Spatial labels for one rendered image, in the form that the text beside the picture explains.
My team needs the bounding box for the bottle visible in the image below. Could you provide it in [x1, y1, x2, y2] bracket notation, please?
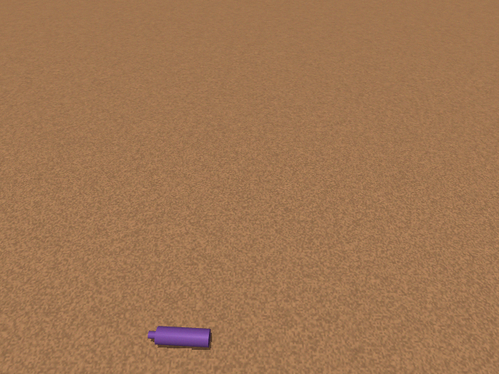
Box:
[147, 326, 211, 348]

